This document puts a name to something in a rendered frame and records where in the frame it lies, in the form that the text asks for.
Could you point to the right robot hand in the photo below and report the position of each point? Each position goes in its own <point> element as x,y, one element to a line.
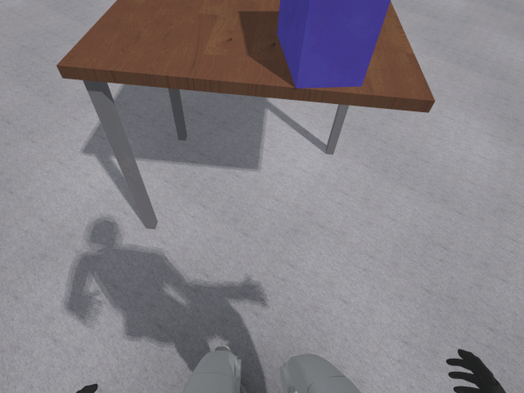
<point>482,376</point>

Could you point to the right robot thigh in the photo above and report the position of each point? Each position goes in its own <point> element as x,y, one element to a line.
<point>311,373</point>

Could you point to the carton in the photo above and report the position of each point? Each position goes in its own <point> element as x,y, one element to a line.
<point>329,43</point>

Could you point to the left robot thigh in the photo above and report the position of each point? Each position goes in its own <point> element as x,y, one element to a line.
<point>218,371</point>

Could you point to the robot thigh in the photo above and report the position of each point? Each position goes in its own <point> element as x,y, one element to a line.
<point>218,371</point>
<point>311,373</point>

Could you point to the table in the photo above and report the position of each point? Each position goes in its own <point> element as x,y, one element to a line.
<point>222,46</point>

